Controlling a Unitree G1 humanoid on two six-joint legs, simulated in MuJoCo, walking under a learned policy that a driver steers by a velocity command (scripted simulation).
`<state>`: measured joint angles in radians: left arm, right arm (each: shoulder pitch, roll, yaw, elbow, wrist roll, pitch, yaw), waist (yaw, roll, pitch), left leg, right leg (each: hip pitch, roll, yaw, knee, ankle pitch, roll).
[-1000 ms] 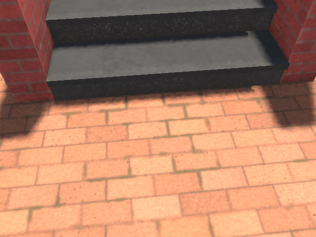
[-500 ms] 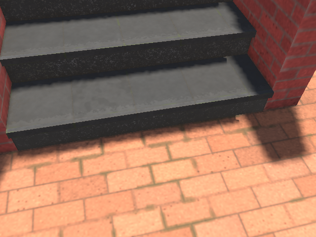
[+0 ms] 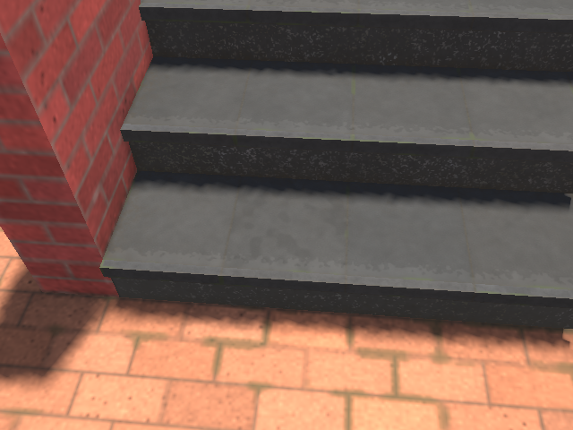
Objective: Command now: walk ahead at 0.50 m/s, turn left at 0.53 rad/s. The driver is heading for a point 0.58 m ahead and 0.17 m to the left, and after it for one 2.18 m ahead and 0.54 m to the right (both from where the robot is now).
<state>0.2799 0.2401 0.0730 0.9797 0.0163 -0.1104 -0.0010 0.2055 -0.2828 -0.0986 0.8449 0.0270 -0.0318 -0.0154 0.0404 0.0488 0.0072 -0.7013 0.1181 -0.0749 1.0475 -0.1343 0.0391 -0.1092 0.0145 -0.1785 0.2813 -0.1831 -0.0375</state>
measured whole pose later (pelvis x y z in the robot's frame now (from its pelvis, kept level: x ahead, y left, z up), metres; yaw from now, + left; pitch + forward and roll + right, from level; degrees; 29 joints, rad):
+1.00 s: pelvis +0.51 +0.10 +0.00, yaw +18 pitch +1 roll +0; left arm 0.36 0.22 0.03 0.94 0.01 -0.07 -0.01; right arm 0.13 -0.25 -0.01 0.86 -0.05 -0.07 0.01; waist 0.03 0.04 0.05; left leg -0.50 0.02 -0.03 0.97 -0.26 0.01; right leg -0.18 0.09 0.04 0.31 -0.13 -0.09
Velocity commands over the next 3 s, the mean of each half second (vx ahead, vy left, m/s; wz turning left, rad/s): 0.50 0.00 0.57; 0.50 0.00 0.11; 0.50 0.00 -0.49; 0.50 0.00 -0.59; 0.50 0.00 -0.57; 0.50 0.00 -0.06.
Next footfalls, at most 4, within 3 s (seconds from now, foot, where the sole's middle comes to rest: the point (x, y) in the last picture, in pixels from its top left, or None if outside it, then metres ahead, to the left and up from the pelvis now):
0.24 left None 0.27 0.14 -0.78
0.76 right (294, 400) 0.58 0.05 -0.78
1.20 left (216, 373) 0.64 0.25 -0.78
1.68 right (320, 242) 0.93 0.00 -0.61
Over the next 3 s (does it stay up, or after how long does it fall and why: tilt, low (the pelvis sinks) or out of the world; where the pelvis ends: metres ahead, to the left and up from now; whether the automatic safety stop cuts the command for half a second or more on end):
stays up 1.51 -0.34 0.49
